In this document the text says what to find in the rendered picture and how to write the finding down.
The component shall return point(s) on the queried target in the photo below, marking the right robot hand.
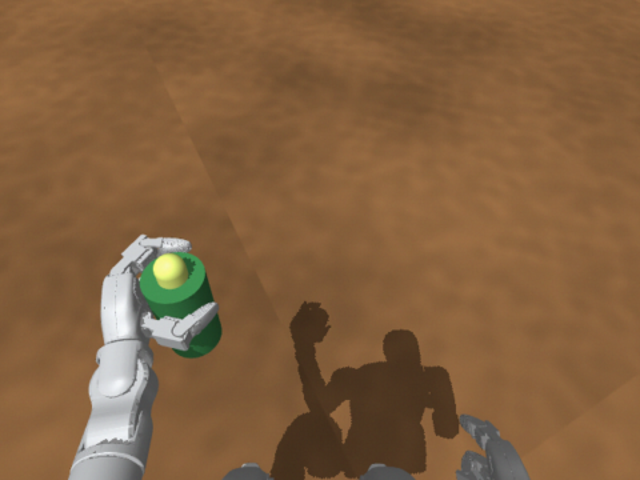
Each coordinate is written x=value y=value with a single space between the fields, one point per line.
x=502 y=461

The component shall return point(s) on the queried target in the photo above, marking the bottle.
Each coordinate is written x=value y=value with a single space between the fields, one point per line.
x=176 y=284

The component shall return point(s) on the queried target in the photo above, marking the left robot hand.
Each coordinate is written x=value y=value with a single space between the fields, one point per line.
x=125 y=313

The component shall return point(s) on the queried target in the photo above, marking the left robot arm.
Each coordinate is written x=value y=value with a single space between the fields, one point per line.
x=116 y=440

